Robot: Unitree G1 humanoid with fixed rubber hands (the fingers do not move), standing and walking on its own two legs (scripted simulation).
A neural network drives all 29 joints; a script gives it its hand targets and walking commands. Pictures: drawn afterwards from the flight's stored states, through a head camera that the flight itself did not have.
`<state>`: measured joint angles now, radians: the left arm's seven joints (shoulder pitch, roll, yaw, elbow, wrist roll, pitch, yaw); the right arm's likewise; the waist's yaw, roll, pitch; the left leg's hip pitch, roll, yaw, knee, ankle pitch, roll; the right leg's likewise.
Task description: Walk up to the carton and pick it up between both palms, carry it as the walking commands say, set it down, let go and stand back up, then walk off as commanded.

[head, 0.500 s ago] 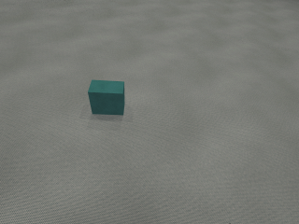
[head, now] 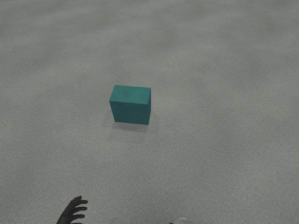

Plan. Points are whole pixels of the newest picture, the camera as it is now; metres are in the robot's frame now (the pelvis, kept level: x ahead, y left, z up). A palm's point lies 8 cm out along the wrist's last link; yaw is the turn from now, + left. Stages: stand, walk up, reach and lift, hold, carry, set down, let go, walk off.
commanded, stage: walk up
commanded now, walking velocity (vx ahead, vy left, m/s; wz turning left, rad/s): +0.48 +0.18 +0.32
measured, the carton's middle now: (132, 105) +1.03 +0.15 -0.62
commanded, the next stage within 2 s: none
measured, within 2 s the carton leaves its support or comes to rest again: neither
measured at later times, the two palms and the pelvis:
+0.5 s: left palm out of the picture +0.16 +0.34 -0.12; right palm (184, 147) +0.39 -0.12 -0.11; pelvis +0.24 +0.10 +0.01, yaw +4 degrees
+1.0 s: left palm (69, 125) +0.50 +0.32 -0.11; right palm (191, 155) +0.36 -0.14 -0.10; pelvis +0.41 +0.09 +0.03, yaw +4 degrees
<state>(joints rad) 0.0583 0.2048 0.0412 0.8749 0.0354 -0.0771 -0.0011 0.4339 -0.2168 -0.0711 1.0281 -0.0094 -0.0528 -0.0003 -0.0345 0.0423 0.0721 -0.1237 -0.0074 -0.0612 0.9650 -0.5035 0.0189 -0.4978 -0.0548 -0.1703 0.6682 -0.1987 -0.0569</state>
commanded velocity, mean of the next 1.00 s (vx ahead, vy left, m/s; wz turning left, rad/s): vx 0.37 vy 0.05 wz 0.12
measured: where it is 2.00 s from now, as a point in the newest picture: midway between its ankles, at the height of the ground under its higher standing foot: (135, 200)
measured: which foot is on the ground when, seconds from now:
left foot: up 0.00-0.44, down 0.46-1.00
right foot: down 0.00-0.48, up 0.50-1.00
